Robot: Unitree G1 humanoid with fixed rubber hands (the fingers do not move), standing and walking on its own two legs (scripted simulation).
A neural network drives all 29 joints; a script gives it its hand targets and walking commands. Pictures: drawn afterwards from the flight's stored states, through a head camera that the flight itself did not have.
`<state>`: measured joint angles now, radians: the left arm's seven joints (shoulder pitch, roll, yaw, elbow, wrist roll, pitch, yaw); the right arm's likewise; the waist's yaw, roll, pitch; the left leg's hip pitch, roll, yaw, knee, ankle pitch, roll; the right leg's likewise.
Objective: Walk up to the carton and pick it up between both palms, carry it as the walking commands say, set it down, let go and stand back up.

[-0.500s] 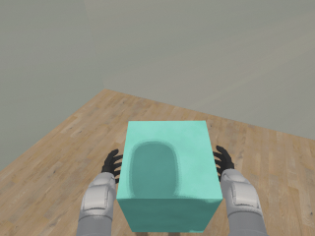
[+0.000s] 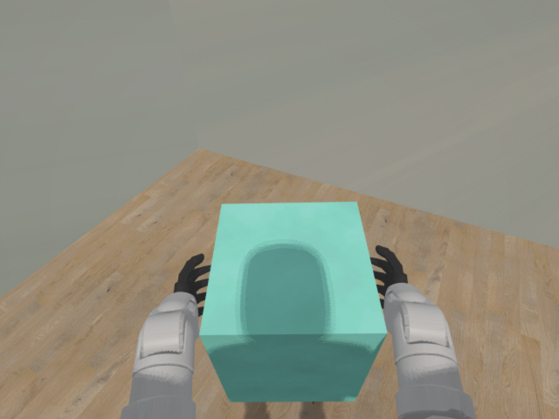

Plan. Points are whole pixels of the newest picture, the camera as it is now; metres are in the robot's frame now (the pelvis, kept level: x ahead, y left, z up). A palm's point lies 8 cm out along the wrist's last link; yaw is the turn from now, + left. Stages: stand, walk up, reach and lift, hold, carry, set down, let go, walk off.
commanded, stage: reach and lift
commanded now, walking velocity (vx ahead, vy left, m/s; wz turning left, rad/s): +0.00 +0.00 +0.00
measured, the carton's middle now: (290, 306) +0.33 +0.01 -0.02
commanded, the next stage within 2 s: hold in 0.86 s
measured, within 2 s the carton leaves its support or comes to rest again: neither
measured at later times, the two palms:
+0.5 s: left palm (191, 310) +0.28 +0.15 +0.04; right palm (401, 310) +0.28 -0.16 +0.03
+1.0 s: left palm (188, 311) +0.28 +0.16 +0.04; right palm (400, 308) +0.29 -0.15 +0.04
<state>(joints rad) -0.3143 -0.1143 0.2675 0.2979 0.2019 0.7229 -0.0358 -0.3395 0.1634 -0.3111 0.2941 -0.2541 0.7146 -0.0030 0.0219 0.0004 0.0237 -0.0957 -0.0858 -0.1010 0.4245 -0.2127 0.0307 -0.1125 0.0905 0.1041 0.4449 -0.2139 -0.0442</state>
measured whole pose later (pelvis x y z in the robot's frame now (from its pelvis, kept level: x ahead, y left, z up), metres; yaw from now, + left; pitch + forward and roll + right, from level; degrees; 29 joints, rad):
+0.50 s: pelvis +0.02 +0.00 +0.01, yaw -1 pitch -6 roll +0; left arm -0.15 -0.13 0.16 0.11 0.20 0.76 -0.02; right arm -0.15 0.13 -0.20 0.13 -0.19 0.73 0.00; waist 0.02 0.01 0.03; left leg -0.05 -0.07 -0.09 0.35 -0.20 0.03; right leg -0.06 0.10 0.12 0.35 -0.18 -0.04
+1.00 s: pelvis -0.01 +0.00 +0.00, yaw +0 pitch -6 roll +0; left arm -0.27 -0.14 0.24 0.24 0.20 0.73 -0.02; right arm -0.28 0.16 -0.30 0.23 -0.23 0.72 0.01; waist 0.01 0.02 0.04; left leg -0.11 -0.09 -0.10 0.44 -0.21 0.03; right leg -0.13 0.09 0.11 0.46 -0.21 -0.04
